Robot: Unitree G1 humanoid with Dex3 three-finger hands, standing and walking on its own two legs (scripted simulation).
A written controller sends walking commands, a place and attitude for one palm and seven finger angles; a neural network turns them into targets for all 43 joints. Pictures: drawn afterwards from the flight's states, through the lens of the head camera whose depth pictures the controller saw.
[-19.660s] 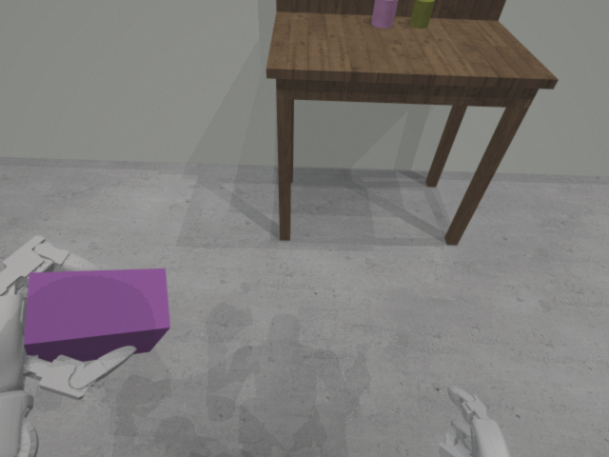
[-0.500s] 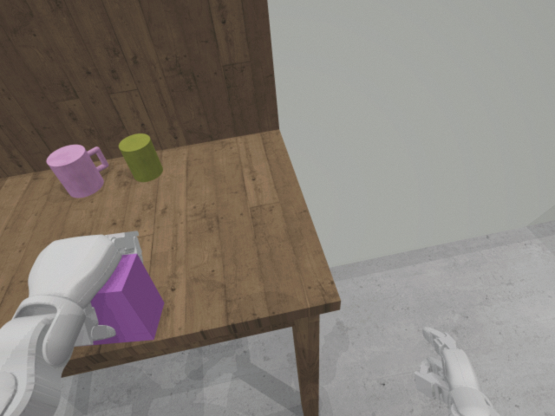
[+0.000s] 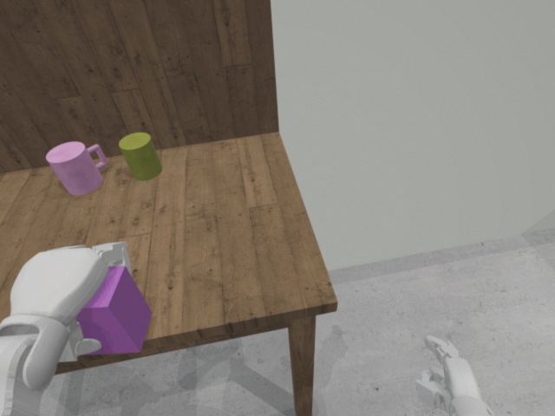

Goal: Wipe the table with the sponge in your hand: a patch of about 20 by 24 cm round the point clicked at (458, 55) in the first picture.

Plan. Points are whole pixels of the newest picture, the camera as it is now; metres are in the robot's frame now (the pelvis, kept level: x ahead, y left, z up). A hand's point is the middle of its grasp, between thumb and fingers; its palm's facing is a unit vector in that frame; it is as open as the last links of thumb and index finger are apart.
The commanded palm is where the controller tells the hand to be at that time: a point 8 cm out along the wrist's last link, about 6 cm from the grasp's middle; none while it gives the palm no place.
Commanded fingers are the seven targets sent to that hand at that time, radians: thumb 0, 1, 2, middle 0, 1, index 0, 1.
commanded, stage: lower the sponge onto the table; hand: left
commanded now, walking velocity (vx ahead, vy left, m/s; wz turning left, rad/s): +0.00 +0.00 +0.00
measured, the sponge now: (98, 319) +0.19 +0.29 +0.07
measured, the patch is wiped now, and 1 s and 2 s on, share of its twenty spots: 0.00 0.05 0.20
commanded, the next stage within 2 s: wipe forward along the first lane in 0.50 s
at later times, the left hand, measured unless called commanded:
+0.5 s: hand (98, 284) +0.22 +0.29 +0.11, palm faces +0.04 -0.04 -1.00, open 10.2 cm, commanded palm +0.18 +0.30 +0.17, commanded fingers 0.00 0.10 1.30 -1.20 -1.60 -1.20 -1.60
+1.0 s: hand (102, 269) +0.25 +0.31 +0.09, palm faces -0.02 -0.04 -1.00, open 10.2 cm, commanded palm +0.22 +0.31 +0.15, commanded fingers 0.00 0.10 1.30 -1.20 -1.60 -1.20 -1.60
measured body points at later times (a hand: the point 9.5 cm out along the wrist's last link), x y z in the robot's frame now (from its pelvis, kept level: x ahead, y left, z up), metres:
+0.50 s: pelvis +0.00 +0.01 +0.00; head -0.01 -0.03 +0.45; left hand +0.21 +0.29 +0.16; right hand +0.22 -0.21 -0.09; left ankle +0.00 +0.11 -0.74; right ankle +0.00 -0.09 -0.74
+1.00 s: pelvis +0.01 +0.00 +0.00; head +0.02 -0.04 +0.45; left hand +0.24 +0.31 +0.15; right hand +0.24 -0.21 -0.10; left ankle +0.00 +0.11 -0.74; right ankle +0.00 -0.09 -0.74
